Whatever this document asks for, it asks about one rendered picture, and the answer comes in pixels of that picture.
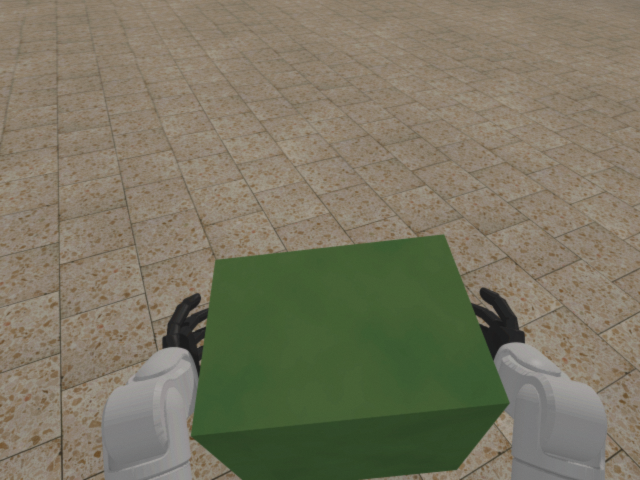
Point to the robot right hand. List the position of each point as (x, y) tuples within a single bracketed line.
[(502, 330)]

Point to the carton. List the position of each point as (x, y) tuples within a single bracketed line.
[(344, 363)]

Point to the robot left forearm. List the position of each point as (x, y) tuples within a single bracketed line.
[(144, 427)]

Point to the robot right forearm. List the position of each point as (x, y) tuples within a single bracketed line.
[(560, 425)]

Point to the robot left hand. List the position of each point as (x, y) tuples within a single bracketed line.
[(179, 329)]

